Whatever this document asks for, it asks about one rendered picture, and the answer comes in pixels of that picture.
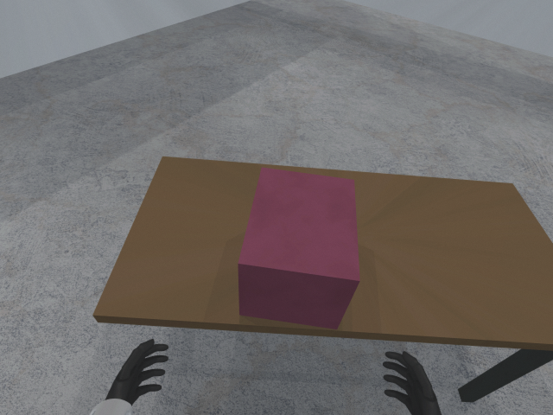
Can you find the right robot hand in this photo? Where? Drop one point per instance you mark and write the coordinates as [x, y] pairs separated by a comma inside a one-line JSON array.
[[421, 399]]

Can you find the carton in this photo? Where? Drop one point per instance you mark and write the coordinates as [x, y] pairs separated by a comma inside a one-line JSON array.
[[299, 261]]

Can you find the table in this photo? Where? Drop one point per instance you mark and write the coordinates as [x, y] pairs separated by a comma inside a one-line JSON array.
[[441, 260]]

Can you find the left robot hand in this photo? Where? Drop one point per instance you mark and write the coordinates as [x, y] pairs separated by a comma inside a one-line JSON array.
[[126, 385]]

